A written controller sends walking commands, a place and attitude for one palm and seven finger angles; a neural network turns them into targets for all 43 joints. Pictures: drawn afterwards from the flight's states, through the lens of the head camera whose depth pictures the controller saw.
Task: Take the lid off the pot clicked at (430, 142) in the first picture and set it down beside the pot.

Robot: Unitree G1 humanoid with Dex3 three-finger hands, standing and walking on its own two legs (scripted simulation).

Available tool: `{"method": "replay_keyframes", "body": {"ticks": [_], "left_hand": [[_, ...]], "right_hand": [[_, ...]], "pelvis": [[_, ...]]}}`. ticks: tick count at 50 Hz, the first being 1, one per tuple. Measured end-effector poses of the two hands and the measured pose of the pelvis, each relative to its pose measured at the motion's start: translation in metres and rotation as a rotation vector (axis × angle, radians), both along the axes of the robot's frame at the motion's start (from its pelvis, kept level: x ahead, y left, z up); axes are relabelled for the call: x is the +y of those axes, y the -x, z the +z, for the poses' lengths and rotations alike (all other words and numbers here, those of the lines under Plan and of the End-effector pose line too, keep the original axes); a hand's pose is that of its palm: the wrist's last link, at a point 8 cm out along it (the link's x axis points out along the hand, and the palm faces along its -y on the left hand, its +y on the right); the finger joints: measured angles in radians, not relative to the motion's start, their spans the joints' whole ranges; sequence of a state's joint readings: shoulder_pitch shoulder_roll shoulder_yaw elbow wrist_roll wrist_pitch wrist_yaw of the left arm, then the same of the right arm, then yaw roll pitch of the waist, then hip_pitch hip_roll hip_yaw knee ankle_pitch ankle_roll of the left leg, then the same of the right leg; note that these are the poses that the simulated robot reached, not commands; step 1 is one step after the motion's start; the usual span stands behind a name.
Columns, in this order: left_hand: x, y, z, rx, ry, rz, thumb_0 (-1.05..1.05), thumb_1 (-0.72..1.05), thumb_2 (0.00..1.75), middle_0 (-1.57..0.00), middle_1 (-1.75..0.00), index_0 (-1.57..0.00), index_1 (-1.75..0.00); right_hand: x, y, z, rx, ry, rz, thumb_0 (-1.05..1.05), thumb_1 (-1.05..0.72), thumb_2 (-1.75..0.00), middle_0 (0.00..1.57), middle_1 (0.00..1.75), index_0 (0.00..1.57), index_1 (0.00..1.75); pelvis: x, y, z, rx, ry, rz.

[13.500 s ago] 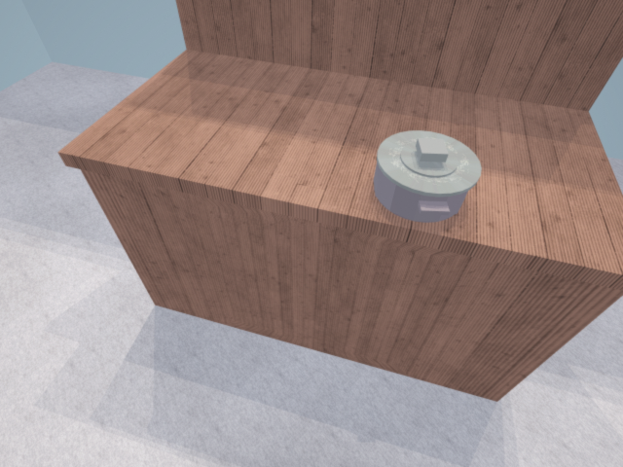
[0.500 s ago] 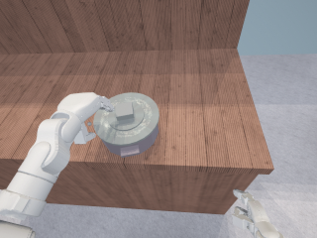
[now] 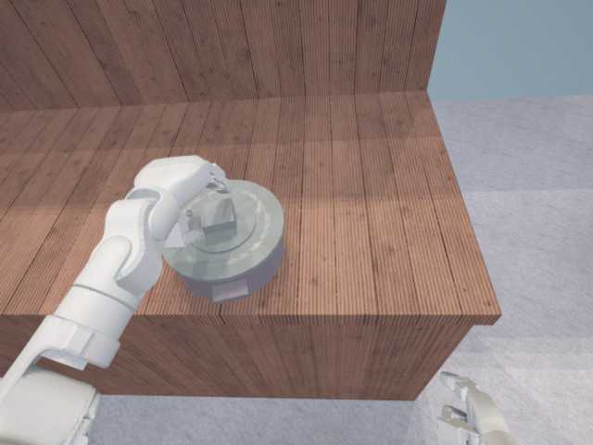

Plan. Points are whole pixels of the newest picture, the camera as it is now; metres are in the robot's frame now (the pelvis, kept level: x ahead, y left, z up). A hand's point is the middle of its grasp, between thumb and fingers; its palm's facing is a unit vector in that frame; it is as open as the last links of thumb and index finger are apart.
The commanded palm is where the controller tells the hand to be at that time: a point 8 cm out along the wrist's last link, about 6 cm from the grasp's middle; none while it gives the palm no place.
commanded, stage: move the open hand above the knob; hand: left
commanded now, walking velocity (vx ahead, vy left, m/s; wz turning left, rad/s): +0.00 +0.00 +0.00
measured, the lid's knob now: (218, 215) +0.43 +0.15 +0.05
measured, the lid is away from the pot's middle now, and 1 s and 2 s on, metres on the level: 0.00 0.00 0.00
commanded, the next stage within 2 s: lower the open fingers around the knob in 0.90 s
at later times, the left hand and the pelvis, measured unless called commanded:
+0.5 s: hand (205, 197) +0.42 +0.15 +0.11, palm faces -0.26 -0.10 -0.96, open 10.0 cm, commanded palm +0.40 +0.16 +0.18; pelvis +0.01 +0.00 +0.00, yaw -1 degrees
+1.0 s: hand (201, 206) +0.40 +0.15 +0.11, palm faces -0.24 -0.09 -0.97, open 10.0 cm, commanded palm +0.38 +0.16 +0.18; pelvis +0.00 +0.00 +0.00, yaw +0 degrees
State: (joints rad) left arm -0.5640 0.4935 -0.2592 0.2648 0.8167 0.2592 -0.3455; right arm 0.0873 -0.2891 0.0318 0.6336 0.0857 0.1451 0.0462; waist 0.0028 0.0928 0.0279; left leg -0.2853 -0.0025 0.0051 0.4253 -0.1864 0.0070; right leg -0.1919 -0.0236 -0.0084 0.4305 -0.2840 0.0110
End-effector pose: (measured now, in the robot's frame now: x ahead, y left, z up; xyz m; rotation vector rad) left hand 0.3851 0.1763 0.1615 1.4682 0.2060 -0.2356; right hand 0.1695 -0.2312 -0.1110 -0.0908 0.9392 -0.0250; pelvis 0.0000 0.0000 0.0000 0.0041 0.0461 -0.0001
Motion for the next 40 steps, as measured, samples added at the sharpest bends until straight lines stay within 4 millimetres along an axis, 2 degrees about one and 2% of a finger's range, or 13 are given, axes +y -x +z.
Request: {"method": "replay_keyframes", "body": {"ticks": [8,18,28,40], "left_hand": [[-0.014,-0.016,0.0,0.001,-0.001,-0.01,0.0,-0.24,1.33,-0.84,-0.09,-0.84,-0.08],[-0.021,-0.031,0.001,-0.006,0.011,-0.005,0.0,-0.24,1.33,-0.84,-0.09,-0.84,-0.08],[-0.014,-0.024,-0.001,-0.013,0.011,0.008,0.0,-0.24,1.33,-0.84,-0.09,-0.84,-0.08],[-0.016,-0.011,0.001,-0.028,0.003,-0.001,0.0,-0.24,1.33,-0.85,-0.09,-0.84,-0.08]], "right_hand": [[-0.007,0.005,-0.004,0.024,0.007,-0.021,0.01,-0.9,-0.9,0.2,0.3,0.2,0.3],[-0.013,0.009,-0.005,0.033,0.005,-0.048,0.01,-0.9,-0.9,0.2,0.3,0.2,0.3],[-0.009,0.0,-0.004,0.023,0.0,-0.032,0.01,-0.9,-0.9,0.2,0.3,0.19,0.3],[0.007,-0.021,0.002,-0.024,-0.021,0.013,0.01,-0.9,-0.9,0.2,0.3,0.2,0.3]], "pelvis": [[-0.002,-0.003,0.0,0.011,-0.001,-0.002],[-0.003,-0.009,-0.001,0.024,-0.003,-0.013],[-0.002,-0.011,-0.002,0.024,-0.003,-0.01],[-0.001,-0.007,-0.002,0.018,-0.002,0.001]]}}
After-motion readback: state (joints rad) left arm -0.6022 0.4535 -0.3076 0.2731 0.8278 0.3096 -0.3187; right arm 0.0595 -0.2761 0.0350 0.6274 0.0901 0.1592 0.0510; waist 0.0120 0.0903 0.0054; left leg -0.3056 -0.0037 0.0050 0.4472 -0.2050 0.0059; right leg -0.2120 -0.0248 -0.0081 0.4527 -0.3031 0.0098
